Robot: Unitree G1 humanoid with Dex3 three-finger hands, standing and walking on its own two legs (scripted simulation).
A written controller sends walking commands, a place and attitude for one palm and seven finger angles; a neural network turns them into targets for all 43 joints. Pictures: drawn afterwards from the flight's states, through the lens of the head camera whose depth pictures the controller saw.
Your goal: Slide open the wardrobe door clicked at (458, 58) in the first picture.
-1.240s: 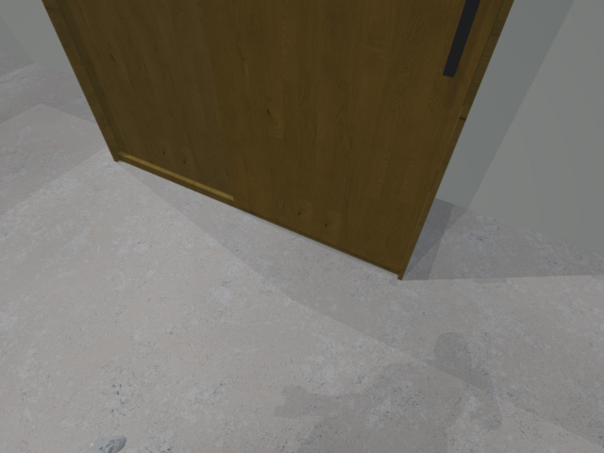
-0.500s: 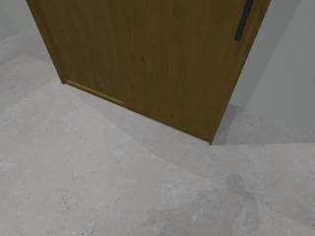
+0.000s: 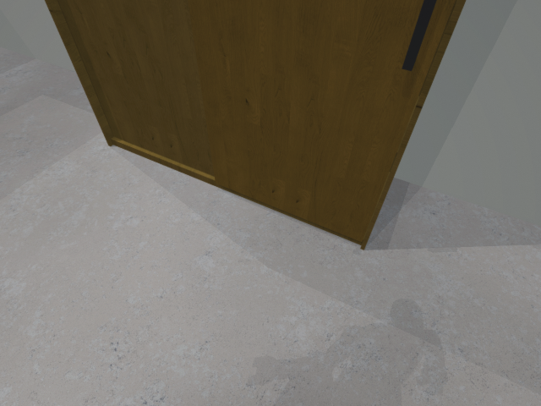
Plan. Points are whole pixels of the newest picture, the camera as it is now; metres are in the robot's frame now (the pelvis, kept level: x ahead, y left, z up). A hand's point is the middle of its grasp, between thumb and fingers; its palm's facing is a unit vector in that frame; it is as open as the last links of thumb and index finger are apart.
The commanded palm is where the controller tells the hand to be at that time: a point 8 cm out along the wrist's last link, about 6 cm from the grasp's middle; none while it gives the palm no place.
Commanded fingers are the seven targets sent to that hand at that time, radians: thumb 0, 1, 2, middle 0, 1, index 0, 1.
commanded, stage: look at it before walking up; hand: right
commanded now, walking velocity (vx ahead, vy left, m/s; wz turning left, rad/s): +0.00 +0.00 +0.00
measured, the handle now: (426, 13) +0.92 -0.32 +0.21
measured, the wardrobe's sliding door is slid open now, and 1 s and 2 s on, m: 0.00 0.00 0.00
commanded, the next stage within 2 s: walk to a spot facing it in 0.20 s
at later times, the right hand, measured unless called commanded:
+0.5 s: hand out of the picture +0.06 -0.23 -0.17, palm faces -0.04 +0.96 -0.28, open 7.4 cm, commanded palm none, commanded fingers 0.00 -0.90 -0.90 0.20 0.30 0.20 0.30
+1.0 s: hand out of the picture +0.15 -0.16 -0.17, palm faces -0.21 +0.96 -0.17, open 7.4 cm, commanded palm none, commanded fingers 0.00 -0.90 -0.90 0.20 0.30 0.20 0.30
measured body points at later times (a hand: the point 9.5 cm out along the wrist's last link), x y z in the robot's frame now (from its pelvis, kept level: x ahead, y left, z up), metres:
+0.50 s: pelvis +0.02 +0.00 -0.01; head +0.01 -0.01 +0.44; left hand +0.07 +0.27 -0.15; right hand +0.06 -0.28 -0.15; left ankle +0.00 +0.11 -0.74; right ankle +0.00 -0.13 -0.75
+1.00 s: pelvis +0.15 +0.02 -0.01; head +0.17 +0.02 +0.44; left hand +0.20 +0.28 -0.14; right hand +0.17 -0.21 -0.16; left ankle +0.05 +0.11 -0.75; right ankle +0.28 -0.09 -0.69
